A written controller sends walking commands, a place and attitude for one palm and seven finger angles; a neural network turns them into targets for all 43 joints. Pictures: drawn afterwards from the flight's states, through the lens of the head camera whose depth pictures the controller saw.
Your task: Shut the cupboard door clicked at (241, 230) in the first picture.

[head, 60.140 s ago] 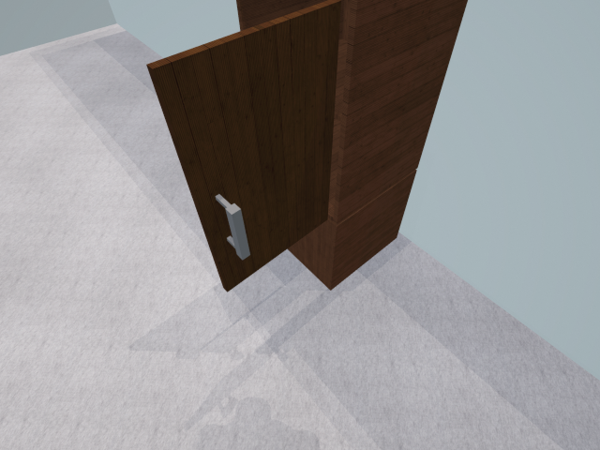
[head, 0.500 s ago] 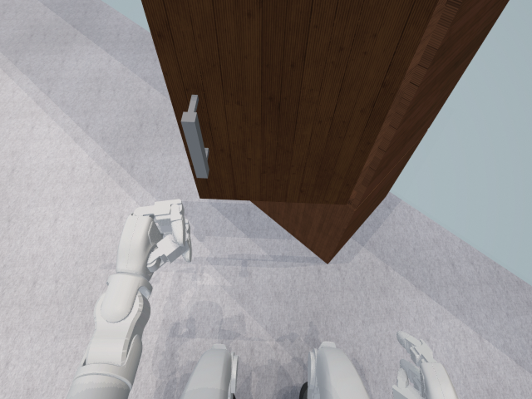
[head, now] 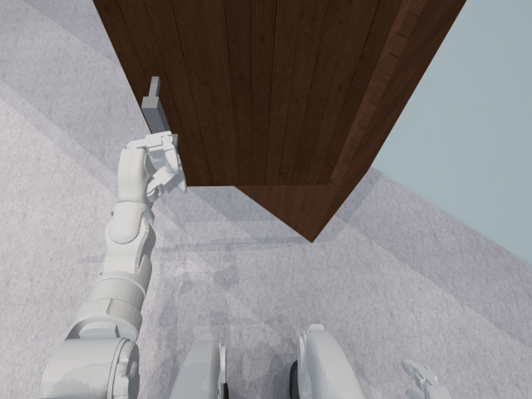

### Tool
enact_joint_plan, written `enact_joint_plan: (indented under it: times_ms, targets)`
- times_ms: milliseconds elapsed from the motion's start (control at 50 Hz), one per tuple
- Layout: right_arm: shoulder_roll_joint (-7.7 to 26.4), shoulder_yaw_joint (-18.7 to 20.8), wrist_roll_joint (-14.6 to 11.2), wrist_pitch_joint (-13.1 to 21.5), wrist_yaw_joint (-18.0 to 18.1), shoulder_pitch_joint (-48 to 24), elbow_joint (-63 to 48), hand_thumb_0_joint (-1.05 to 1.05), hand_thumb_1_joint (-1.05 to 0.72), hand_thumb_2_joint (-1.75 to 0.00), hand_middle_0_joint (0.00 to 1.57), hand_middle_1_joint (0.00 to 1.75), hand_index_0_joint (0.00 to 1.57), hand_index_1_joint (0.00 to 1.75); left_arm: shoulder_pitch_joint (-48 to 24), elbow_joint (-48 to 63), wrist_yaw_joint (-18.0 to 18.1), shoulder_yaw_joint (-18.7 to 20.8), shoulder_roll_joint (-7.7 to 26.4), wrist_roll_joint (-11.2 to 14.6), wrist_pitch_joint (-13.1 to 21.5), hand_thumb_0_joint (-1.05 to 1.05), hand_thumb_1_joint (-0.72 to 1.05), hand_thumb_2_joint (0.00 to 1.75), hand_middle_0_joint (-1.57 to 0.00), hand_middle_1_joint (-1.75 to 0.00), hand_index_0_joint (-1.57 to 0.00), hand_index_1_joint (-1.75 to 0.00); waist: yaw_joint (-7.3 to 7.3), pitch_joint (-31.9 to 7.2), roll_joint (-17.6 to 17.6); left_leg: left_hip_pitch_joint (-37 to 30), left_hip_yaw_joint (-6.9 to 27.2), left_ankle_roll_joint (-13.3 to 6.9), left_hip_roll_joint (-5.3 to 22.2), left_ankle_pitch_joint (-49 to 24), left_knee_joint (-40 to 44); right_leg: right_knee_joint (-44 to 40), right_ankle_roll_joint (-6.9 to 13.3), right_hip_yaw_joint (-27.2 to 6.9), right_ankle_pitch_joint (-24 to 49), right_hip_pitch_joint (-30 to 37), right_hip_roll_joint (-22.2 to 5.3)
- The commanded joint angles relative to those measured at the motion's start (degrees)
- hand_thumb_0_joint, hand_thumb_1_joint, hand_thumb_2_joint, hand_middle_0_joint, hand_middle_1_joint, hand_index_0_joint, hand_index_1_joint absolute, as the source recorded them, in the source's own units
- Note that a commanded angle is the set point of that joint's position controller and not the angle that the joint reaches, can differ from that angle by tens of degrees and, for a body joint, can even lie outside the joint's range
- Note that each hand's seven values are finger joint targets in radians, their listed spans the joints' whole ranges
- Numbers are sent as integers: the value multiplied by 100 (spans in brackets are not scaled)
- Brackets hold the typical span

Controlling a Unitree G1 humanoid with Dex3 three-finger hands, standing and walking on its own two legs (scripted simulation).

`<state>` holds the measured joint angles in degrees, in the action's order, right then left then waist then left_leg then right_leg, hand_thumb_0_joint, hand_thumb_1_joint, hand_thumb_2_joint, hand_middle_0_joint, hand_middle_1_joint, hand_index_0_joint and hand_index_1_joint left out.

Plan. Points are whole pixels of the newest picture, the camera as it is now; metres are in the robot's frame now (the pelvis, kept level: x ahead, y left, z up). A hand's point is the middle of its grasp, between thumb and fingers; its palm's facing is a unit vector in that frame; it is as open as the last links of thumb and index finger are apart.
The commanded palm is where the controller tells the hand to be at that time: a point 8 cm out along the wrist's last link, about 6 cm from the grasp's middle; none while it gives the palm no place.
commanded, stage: bring the fist close to the handle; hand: left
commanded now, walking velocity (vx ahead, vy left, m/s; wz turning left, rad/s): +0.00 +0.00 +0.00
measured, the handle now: (164, 125) +0.53 +0.15 +0.03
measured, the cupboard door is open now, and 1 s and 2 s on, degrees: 41 35 21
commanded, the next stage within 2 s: push the door shut along its arc in 0.32 s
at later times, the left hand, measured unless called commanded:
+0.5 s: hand (179, 176) +0.43 +0.12 +0.03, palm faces -0.03 -1.00 -0.02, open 3.1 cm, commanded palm +0.42 +0.17 +0.04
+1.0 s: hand (180, 146) +0.49 +0.12 +0.04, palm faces -0.15 -0.99 -0.04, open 3.1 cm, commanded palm +0.49 +0.15 +0.04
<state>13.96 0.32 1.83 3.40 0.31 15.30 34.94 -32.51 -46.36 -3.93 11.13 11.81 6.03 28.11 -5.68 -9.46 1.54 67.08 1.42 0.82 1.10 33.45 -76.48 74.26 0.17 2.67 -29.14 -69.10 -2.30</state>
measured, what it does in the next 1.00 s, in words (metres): stands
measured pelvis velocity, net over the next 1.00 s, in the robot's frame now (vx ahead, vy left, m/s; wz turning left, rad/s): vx -0.01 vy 0.01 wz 0.00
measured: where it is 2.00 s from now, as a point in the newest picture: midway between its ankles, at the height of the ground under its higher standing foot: outside the picture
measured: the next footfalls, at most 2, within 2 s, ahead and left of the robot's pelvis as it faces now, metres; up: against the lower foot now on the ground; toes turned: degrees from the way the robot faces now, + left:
none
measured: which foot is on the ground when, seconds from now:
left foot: down 0.00-1.00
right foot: down 0.00-1.00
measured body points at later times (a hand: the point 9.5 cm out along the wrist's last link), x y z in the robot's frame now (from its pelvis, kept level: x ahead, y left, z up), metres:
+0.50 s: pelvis +0.00 +0.01 +0.00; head +0.12 +0.01 +0.44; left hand +0.43 +0.17 +0.04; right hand +0.09 -0.25 -0.11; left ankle +0.02 +0.13 -0.61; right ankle +0.05 -0.12 -0.61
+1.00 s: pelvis -0.01 +0.01 -0.01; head +0.14 +0.02 +0.41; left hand +0.49 +0.18 +0.04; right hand +0.03 -0.26 -0.13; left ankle +0.02 +0.13 -0.61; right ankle +0.05 -0.12 -0.61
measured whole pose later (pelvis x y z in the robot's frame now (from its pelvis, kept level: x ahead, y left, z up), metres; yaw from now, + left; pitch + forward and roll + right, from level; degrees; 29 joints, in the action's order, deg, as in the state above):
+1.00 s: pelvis -0.01 +0.01 -0.01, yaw +0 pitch +27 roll -2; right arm 14.9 -0.5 2.0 0.0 -0.4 18.3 37.0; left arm -50.7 -64.3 -11.3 12.8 19.8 5.4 28.3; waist -8.9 -8.5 2.4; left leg 73.2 2.3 0.0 0.7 32.8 -79.4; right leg 75.4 -0.5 3.3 -27.9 -74.0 -2.6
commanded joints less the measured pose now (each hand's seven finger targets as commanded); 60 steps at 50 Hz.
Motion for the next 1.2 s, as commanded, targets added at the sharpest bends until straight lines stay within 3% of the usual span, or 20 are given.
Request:
enact_joint_plan:
  times_ms: [0, 40, 100, 140, 240, 260, 340, 420, 540, 640, 660, 700, 760, 820, 880, 940, 1040, 1080, 1100, 1180]
  targets:
    - [830, 364, -7, 69, -18, 597, -566, 0, -90, -90, 20, 30, 20, 30, -1440, 1070, -4, 139, 633, 57, 438, 0, 90, 90, -130, -150, -130, -150, 35, -2992, -3, -1311, -111, -137, -169, -2046, 1071, -872, 97, -163, 2088, 2351, 179]
    - [842, 343, -29, 16, -30, 631, -648, 0, -90, -90, 20, 30, 20, 30, -1219, 1032, 2, 323, 832, 89, 395, 0, 90, 90, -130, -150, -130, -150, 109, -2856, -120, -1074, -139, -159, -195, -1932, 1124, -923, 110, -189, 2055, 2554, 200]
    - [828, 350, -40, -52, -27, 627, -604, 0, -90, -90, 20, 30, 20, 30, -1408, 1029, 67, 296, 760, 64, 407, 0, 90, 90, -130, -150, -130, -150, -20, -2522, -420, -919, -172, -179, -180, -1554, 1167, -1083, 56, -223, 1752, 2478, 177]
    - [837, 344, -20, -33, 11, 616, -633, 0, -90, -90, 20, 30, 20, 30, -1718, 1313, 114, 320, 874, 45, 568, 0, 90, 90, -130, -150, -130, -150, -22, -2542, -221, -1027, -131, -192, -189, -1512, 1193, -1075, 86, -219, 1616, 2386, 199]
    - [845, 366, 13, 22, 13, 619, -492, 0, -90, -90, 20, 30, 20, 30, -2045, 1275, 115, 72, 672, -15, 823, 0, 90, 90, -130, -150, -130, -150, -126, -2545, 75, -1324, -73, -168, -178, -1484, 1175, -1020, 111, -135, 1447, 2007, 206]
    - [858, 375, 15, 11, 5, 589, -432, 0, -90, -90, 20, 30, 20, 30, -1897, 1102, 111, 155, 722, -38, 813, 0, 90, 90, -130, -150, -130, -150, -64, -2558, 83, -1362, -74, -134, -164, -1446, 1196, -1026, 109, -137, 1399, 1960, 192]
    - [876, 353, 3, -29, 1, 613, -471, 0, -90, -90, 20, 30, 20, 30, -1898, 743, 60, 77, 643, -32, 700, 0, 90, 90, -130, -150, -130, -150, -121, -2334, -10, -1253, -42, -153, -179, -1377, 1229, -1059, 126, -90, 1295, 1890, 210]
    - [867, 363, -1, -69, -16, 529, -506, 0, -90, -90, 20, 30, 20, 30, -1923, 893, 59, 43, 584, -33, 699, 0, 90, 90, -130, -150, -130, -150, -61, -2568, 67, -1408, -37, -122, -168, -1512, 1228, -1001, 126, -88, 1416, 1912, 195]
    - [911, 320, 20, -87, 63, 606, -412, 0, -90, -90, 20, 30, 20, 30, -3086, 492, -55, 158, 977, -129, 772, 0, 90, 90, -130, -150, -130, -150, -340, -2425, 112, -1229, 40, -175, -186, -1306, 1090, -957, 118, -115, 1200, 1630, 203]
    - [950, 292, 20, -125, 67, 703, -385, 0, -90, -90, 20, 30, 20, 30, -3260, -55, -306, 385, 1284, -80, 681, 0, 90, 90, -130, -150, -130, -150, -335, -2766, 104, -1109, 34, -185, -200, -1504, 964, -845, 128, -140, 1418, 1783, 208]
    - [949, 292, 11, -150, 56, 695, -361, 0, -90, -90, 20, 30, 20, 30, -3245, -200, -372, 379, 1299, -98, 627, 0, 90, 90, -130, -150, -130, -150, -323, -2777, 172, -1096, 22, -170, -185, -1534, 946, -839, 123, -159, 1453, 1749, 195]
    - [961, 296, 1, -181, 48, 745, -339, 0, -90, -90, 20, 30, 20, 30, -3579, -238, -490, 275, 1216, -53, 562, 0, 90, 90, -130, -150, -130, -150, -465, -2689, 144, -1080, 43, -188, -168, -1477, 912, -866, 108, -152, 1389, 1626, 202]
    - [1008, 299, -5, -209, 55, 832, -320, 0, -90, -90, 20, 30, 20, 30, -3896, -240, -630, 363, 1449, -44, 525, 0, 90, 90, -130, -150, -130, -150, -498, -2904, 264, -1125, 68, -198, -163, -1575, 836, -811, 119, -171, 1435, 1577, 210]
    - [1028, 290, -13, -242, 42, 914, -269, 0, -90, -90, 20, 30, 20, 30, -4196, -490, -737, 186, 1327, -57, 418, 0, 90, 90, -130, -150, -130, -150, -644, -2668, 230, -1074, 135, -206, -151, -1383, 855, -868, 122, -123, 1171, 1340, 225]
    - [1053, 306, 9, -242, 21, 1015, -200, 0, -90, -90, 20, 30, 20, 30, -4551, -485, -798, -37, 1159, -96, 405, 0, 90, 90, -130, -150, -130, -150, -740, -2828, 510, -1402, 225, -189, -135, -1495, 832, -828, 151, -66, 1126, 999, 231]
    - [1100, 291, 16, -230, 27, 1129, -151, 0, -90, -90, 20, 30, 20, 30, -4988, -533, -850, -54, 1245, -81, 364, 0, 90, 90, -130, -150, -130, -150, -897, -2807, 448, -1395, 294, -220, -129, -1420, 803, -817, 160, -29, 1017, 841, 256]
    - [1153, 253, 37, -201, 23, 1229, -57, 0, -90, -90, 20, 30, 20, 30, -5507, -743, -914, 36, 1574, -160, 275, 0, 90, 90, -130, -150, -130, -150, -994, -2871, 619, -1256, 325, -237, -127, -1171, 733, -788, 182, -31, 809, 685, 273]
    - [1145, 248, 46, -197, -5, 1259, -21, 0, -90, -90, 20, 30, 20, 30, -5550, -873, -971, -88, 1458, -206, 215, 0, 90, 90, -130, -150, -130, -150, -1020, -2943, 840, -1369, 337, -213, -117, -1256, 701, -778, 185, -20, 850, 545, 265]
    - [1183, 238, 53, -206, -1, 1303, 12, 0, -90, -90, 20, 30, 20, 30, -5671, -885, -981, 19, 1643, -221, 207, 0, 90, 90, -130, -150, -130, -150, -1027, -2936, 790, -1397, 406, -199, -90, -1298, 712, -733, 197, 10, 852, 500, 267]
    - [1188, 207, 62, -192, -22, 1377, 19, 0, -90, -90, 20, 30, 20, 30, -5966, -1076, -1026, -2, 1688, -252, 60, 0, 90, 90, -130, -150, -130, -150, -1140, -2913, 890, -1286, 396, -225, -89, -1258, 636, -724, 195, 13, 810, 391, 295]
